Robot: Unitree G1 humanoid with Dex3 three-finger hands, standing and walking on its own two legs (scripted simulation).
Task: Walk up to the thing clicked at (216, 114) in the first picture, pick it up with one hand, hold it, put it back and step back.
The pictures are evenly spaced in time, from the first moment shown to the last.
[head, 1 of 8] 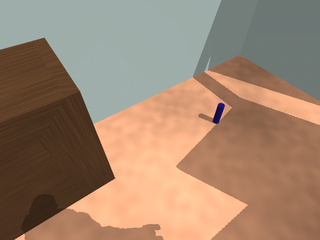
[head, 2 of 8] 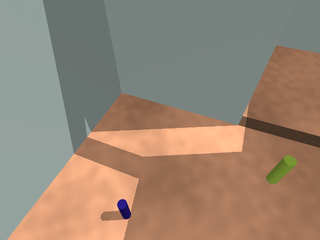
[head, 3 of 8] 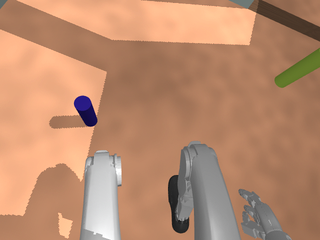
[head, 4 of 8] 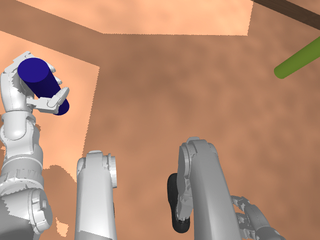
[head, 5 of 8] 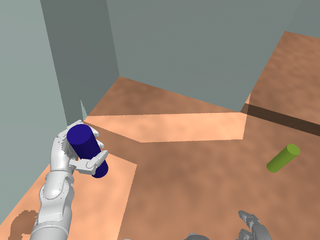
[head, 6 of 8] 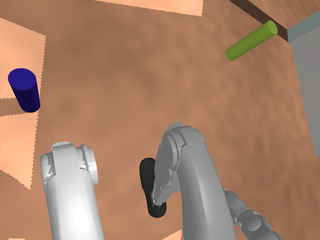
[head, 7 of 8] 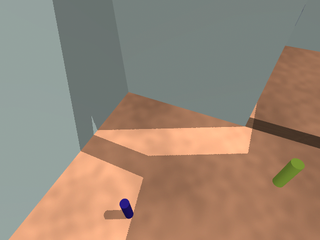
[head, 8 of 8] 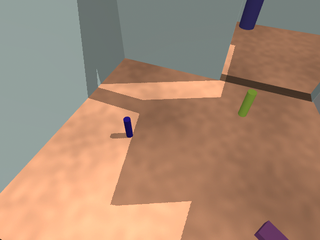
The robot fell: no
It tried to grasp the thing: yes
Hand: left
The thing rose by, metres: 0.67
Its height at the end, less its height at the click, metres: +0.00
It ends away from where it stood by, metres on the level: 0.01
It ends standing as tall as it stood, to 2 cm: yes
